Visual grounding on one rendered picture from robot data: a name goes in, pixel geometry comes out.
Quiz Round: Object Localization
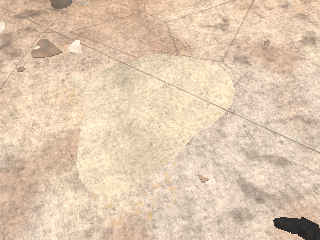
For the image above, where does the robot right hand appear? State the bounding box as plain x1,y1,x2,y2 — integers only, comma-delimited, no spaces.
273,217,320,240

